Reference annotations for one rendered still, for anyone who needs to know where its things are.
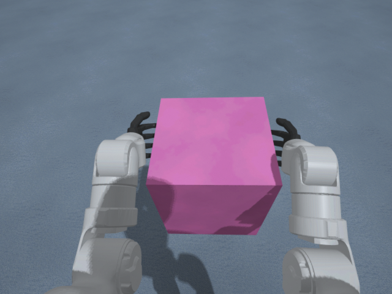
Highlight robot right upper arm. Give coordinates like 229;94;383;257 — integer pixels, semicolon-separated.
282;247;360;294

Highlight left robot hand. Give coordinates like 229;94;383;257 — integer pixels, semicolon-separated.
127;111;157;159

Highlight right robot forearm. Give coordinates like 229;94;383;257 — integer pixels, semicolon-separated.
281;139;360;288

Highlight right robot hand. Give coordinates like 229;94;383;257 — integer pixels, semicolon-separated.
271;118;301;167

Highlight left robot forearm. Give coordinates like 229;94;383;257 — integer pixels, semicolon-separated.
72;132;146;282

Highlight robot left upper arm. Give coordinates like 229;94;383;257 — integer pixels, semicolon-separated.
44;238;142;294

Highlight carton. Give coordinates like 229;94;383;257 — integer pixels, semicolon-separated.
146;97;282;235

